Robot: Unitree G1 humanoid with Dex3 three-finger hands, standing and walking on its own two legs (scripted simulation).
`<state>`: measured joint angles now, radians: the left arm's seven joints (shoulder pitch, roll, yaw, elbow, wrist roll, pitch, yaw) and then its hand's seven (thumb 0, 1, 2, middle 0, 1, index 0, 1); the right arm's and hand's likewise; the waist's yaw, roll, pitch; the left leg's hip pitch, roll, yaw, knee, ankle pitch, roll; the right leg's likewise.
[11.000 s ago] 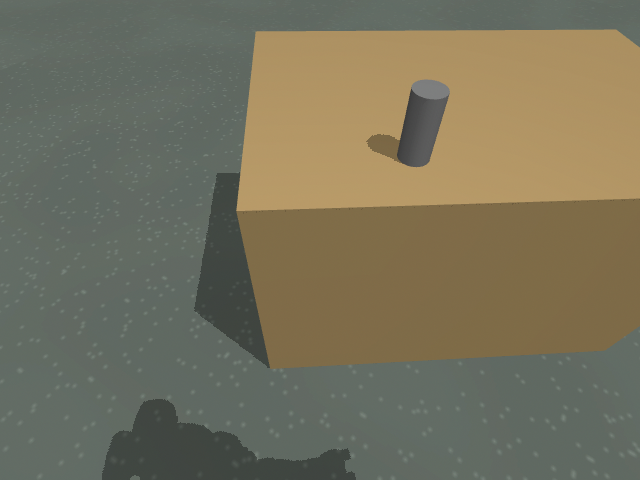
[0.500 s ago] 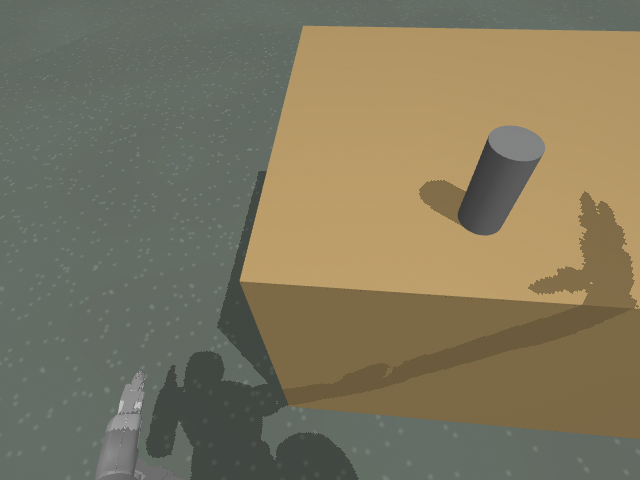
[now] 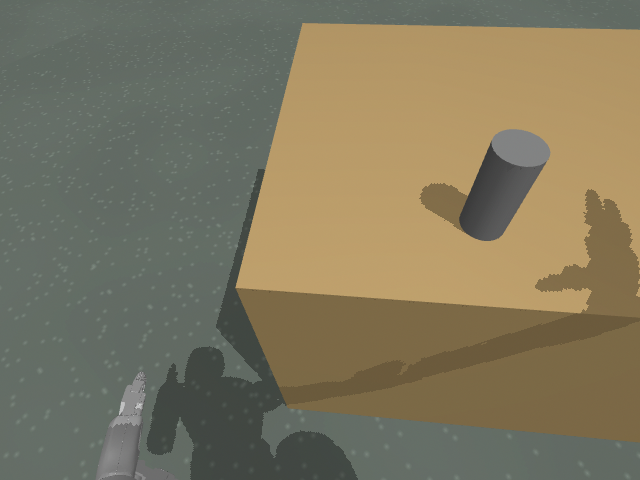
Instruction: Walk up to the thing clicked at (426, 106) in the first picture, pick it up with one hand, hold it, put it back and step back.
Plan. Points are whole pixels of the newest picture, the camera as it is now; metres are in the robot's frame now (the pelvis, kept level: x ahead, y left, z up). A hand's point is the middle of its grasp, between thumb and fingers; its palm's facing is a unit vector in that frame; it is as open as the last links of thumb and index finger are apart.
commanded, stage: go down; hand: right
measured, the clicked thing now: (498, 189) +0.48 -0.20 +0.07
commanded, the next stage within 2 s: approach in 0.12 s
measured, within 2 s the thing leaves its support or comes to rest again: neither
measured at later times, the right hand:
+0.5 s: hand out of the picture +0.39 -0.37 +0.15, palm faces +0.18 +0.98 -0.02, open 17.6 cm
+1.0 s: hand (527, 208) +0.45 -0.24 +0.06, palm faces +0.14 +0.99 +0.06, open 17.6 cm
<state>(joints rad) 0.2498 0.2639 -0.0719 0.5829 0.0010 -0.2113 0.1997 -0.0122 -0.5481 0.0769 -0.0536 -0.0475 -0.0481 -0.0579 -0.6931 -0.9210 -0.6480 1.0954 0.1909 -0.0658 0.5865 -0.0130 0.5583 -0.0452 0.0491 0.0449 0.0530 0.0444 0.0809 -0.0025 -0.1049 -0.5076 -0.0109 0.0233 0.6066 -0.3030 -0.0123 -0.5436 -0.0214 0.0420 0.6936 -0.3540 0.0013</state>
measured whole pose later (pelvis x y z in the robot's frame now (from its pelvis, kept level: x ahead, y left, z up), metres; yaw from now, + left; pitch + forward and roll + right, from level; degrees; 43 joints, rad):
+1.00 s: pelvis -0.02 +0.00 -0.03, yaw +2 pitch +17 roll +2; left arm 0.31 0.25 0.00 0.30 0.03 -0.12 0.08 -0.01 -0.54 0.06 -0.07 -0.06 -0.07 -0.06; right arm -0.71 -0.51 -0.50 1.03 0.13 -0.28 0.23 -0.01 0.56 -0.05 0.03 0.04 0.04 0.04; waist 0.14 0.00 -0.14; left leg -0.75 -0.02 0.00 0.85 -0.38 -0.02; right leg -0.77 -0.03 0.02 0.92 -0.44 0.00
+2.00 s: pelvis -0.01 +0.00 -0.03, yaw +2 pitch +18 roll +2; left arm 0.36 0.26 0.06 0.21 0.01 -0.05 -0.01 -0.01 -0.56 0.08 -0.05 -0.05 -0.05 -0.06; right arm -0.75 -0.45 -0.47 1.01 0.09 -0.27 0.10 -0.01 0.50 -0.13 0.58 0.33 0.58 0.33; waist 0.15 -0.02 -0.13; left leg -0.78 -0.02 -0.01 0.88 -0.41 -0.02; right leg -0.79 -0.03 0.01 0.93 -0.45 0.00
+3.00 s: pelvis -0.01 +0.00 -0.02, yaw +2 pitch +13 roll +1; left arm 0.32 0.24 0.05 0.32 0.00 -0.07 0.03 -0.01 -0.53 0.07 -0.06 -0.05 -0.05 -0.06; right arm -0.85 -0.44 -0.39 1.02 0.09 -0.18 0.05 -0.01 0.39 -0.99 0.76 1.06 0.79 1.08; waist 0.13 0.00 -0.11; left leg -0.65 -0.01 -0.01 0.77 -0.35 -0.01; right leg -0.65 -0.02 0.01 0.81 -0.39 0.00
